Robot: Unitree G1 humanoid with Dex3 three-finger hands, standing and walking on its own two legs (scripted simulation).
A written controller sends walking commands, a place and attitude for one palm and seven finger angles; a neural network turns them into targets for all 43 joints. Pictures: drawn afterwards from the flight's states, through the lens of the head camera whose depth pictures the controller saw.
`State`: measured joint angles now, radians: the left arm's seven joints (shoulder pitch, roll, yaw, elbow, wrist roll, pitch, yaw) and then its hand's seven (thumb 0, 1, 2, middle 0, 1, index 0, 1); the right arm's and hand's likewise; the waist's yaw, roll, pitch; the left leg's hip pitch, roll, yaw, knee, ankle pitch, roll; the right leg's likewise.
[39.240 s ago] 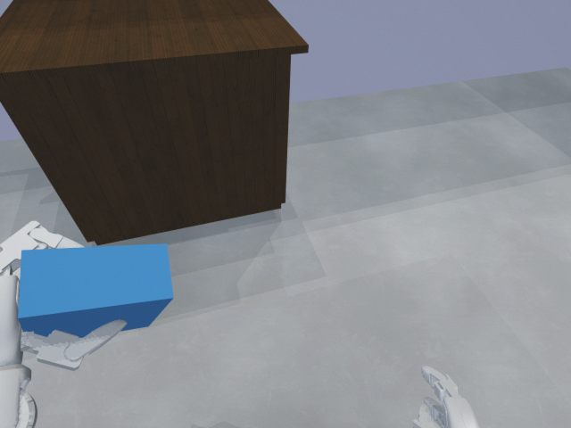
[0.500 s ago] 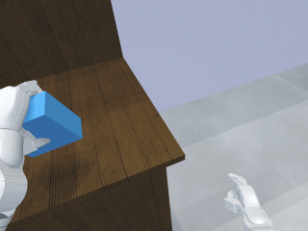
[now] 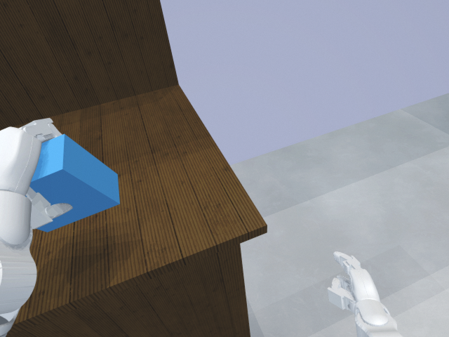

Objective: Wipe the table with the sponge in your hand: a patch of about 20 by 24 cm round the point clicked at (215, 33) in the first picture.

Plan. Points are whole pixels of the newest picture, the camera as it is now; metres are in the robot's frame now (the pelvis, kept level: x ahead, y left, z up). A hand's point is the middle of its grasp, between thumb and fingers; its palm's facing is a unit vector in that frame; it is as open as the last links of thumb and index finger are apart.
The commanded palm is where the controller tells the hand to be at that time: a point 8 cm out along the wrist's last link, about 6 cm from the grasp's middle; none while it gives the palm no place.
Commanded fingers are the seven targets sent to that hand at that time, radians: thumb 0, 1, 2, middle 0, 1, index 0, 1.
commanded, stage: bring the sponge back beside the body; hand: left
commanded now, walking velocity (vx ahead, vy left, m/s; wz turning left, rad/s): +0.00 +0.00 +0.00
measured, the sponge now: (65, 193) +0.23 +0.30 +0.20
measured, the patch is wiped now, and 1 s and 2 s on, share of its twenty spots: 0.95 0.95 0.95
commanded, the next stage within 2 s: step back with the hand held close in 1.36 s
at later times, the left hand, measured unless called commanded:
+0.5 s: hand (48, 183) +0.21 +0.28 +0.24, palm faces +0.40 -0.13 -0.91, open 9.9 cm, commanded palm +0.15 +0.29 +0.30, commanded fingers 0.00 0.10 1.30 -1.20 -1.60 -1.20 -1.60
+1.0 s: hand (61, 187) +0.21 +0.27 +0.23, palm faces +0.43 -0.20 -0.88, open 9.9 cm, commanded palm +0.15 +0.28 +0.29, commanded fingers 0.00 0.10 1.30 -1.20 -1.60 -1.20 -1.60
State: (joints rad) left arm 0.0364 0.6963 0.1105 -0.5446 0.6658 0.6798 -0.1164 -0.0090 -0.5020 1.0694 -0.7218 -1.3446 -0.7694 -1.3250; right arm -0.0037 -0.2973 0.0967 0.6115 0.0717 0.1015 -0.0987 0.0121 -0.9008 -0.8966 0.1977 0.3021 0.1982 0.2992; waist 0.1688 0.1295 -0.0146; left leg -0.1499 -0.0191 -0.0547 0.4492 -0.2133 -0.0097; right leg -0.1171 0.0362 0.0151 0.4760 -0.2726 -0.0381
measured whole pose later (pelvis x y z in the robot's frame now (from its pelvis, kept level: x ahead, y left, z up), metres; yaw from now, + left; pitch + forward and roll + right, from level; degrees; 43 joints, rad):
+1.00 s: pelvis +0.00 +0.00 +0.00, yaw -1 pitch -6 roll +1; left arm 0.09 0.60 0.05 -0.63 0.67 0.70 -0.06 -0.01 -0.50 1.07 -0.72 -1.34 -0.77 -1.33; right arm -0.01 -0.27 0.10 0.60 0.06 0.10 -0.09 0.01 -0.90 -0.90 0.20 0.30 0.20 0.30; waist 0.16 0.12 -0.02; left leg -0.13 -0.01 -0.04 0.44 -0.21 -0.01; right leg -0.10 0.04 0.03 0.47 -0.26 -0.04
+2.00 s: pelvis -0.04 +0.02 -0.02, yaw +2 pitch +2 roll -2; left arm 0.30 0.49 0.49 -0.71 -0.09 -0.08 0.15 -0.01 -0.50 1.07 -0.72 -1.35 -0.76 -1.33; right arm 0.21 -0.22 0.03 0.62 0.02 0.09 -0.08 0.01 -0.90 -0.90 0.20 0.30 0.20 0.30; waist -0.03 0.02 -0.03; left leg -0.45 0.00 -0.07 0.70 -0.27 0.00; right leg -0.37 0.04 -0.04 0.58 -0.25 -0.02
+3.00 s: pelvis -0.32 +0.08 -0.02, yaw +0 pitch +0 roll -3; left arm 0.13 0.44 0.43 -0.57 -0.08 -0.11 0.14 -0.01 -0.51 1.07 -0.73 -1.35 -0.77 -1.33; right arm 0.29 -0.21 0.04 0.68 0.02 0.04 -0.08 0.01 -0.90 -0.90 0.20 0.30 0.20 0.30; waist 0.02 -0.01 -0.17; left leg -0.40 0.06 -0.01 0.75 -0.38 0.02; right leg -0.24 0.00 -0.05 0.60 -0.37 -0.02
